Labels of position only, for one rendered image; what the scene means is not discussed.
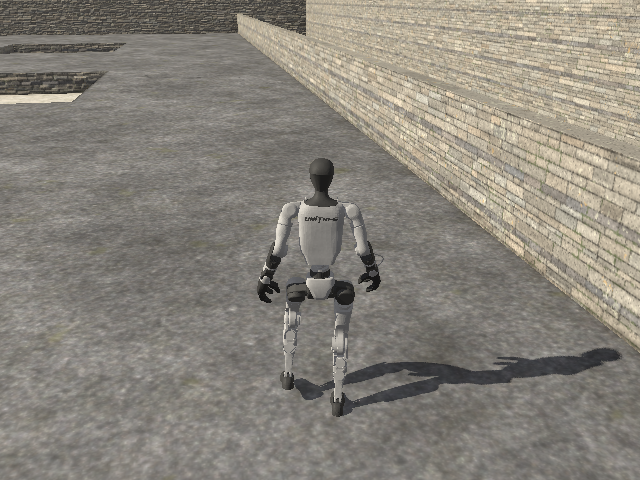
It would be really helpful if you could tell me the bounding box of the left robot hand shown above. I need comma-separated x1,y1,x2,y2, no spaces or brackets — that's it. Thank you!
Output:
257,279,280,303

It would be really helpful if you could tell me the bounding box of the right robot forearm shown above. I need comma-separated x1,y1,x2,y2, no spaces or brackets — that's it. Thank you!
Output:
360,241,379,277

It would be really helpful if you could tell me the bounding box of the robot right thigh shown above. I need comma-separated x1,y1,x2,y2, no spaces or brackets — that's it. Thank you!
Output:
331,280,355,355

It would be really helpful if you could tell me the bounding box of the left robot forearm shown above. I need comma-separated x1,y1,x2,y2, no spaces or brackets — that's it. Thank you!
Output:
259,242,281,284

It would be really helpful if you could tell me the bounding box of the left robot upper arm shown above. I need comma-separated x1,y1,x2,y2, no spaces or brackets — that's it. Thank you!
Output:
272,201,301,258

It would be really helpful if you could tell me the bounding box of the right robot upper arm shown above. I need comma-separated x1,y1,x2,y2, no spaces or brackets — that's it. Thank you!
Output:
342,202,371,257

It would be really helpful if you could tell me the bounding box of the right robot hand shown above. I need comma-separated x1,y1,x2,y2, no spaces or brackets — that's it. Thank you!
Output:
358,272,381,292

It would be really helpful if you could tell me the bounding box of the humanoid robot head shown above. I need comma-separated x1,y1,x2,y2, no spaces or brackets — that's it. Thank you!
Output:
304,158,338,207

